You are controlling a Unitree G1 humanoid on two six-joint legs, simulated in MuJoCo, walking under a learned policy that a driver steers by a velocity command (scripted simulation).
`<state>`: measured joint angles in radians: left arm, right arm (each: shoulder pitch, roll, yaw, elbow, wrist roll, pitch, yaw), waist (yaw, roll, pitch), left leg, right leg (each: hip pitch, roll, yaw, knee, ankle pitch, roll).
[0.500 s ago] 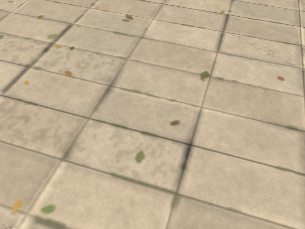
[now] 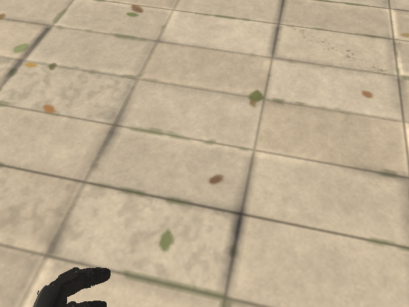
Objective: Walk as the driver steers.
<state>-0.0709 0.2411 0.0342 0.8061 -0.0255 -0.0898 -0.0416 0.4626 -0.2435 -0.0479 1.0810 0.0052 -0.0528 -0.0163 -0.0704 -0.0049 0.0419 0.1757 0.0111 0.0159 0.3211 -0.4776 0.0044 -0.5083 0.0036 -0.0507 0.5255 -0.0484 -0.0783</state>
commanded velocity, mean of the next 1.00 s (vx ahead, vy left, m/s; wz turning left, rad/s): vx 0.49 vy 0.00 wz -0.34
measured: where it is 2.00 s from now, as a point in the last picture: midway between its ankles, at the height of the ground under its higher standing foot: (284, 166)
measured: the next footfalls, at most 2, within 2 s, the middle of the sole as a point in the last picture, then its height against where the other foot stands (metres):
left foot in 0.52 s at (161, 304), level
right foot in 1.04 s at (257, 239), level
